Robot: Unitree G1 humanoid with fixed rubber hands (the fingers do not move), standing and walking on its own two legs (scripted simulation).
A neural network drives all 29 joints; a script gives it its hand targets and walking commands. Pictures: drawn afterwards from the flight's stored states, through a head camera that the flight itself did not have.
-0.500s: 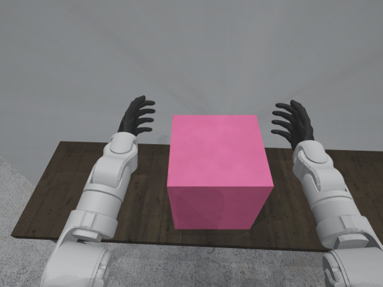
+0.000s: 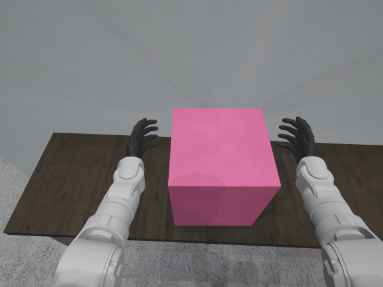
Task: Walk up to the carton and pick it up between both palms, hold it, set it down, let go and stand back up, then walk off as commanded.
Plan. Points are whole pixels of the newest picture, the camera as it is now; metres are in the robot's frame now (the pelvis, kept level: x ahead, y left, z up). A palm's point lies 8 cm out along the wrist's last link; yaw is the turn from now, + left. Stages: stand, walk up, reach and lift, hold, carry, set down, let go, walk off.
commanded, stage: reach and lift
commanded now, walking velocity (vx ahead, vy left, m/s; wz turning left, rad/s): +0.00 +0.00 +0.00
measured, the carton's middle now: (215, 171) +0.41 -0.02 -0.06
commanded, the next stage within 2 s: none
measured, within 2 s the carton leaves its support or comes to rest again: neither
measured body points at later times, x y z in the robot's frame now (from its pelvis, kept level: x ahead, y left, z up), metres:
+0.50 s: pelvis -0.01 +0.01 -0.02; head +0.11 +0.02 +0.41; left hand +0.41 +0.16 -0.04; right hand +0.41 -0.21 -0.03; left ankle +0.02 +0.14 -0.73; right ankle -0.03 -0.12 -0.73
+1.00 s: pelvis -0.01 +0.00 -0.02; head +0.11 +0.01 +0.41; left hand +0.42 +0.13 -0.03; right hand +0.42 -0.18 -0.02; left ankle +0.02 +0.14 -0.73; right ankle -0.03 -0.12 -0.73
